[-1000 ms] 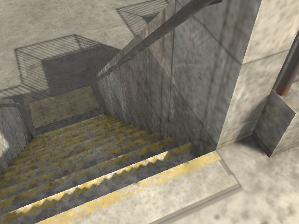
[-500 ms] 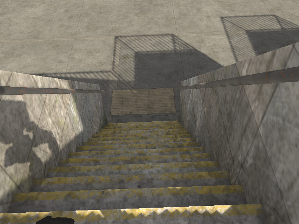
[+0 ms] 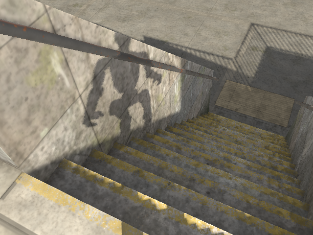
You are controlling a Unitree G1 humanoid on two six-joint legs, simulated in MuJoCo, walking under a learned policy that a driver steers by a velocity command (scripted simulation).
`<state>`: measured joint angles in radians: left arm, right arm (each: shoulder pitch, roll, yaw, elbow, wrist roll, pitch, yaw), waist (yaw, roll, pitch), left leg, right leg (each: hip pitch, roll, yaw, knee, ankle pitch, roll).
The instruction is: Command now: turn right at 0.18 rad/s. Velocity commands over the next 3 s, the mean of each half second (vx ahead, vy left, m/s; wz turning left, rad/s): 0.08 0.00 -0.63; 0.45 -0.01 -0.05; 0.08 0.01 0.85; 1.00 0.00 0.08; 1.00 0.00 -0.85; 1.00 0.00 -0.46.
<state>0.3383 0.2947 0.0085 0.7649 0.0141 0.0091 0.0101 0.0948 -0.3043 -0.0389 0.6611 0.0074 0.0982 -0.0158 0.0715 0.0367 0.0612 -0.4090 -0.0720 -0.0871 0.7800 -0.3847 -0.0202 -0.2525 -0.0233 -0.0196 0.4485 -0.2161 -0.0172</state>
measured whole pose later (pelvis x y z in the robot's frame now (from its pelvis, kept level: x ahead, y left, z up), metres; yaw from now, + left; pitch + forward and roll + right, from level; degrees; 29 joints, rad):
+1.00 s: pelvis +0.08 -0.19 -0.03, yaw -23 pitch +0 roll +0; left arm 0.33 0.29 0.03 0.72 0.09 -0.08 0.01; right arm 0.29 -0.27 -0.05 0.68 -0.03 -0.12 0.09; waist -0.04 0.06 0.04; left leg -0.54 -0.09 -0.01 0.82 -0.08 0.09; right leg -0.26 0.07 -0.06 1.17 -0.64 0.10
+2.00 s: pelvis +0.23 -0.17 -0.12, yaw +5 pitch +0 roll +3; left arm 0.15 0.26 0.07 0.61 0.02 0.05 -0.04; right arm 0.31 -0.23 -0.02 0.77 -0.05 -0.08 -0.03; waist -0.02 -0.04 -0.02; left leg -0.28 -0.03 0.18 1.19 -0.87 0.06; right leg -0.60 0.01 0.10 0.72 0.49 -0.08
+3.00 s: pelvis +0.73 -0.17 -0.56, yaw -33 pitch -2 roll +0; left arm 0.04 0.21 0.02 0.73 0.02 -0.02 -0.02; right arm 0.61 -0.19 0.02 0.95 -0.01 -0.05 -0.01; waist -0.10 -0.10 0.02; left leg -0.30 -0.05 0.01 1.24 -0.90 0.06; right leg -0.79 0.11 0.20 0.94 0.54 -0.06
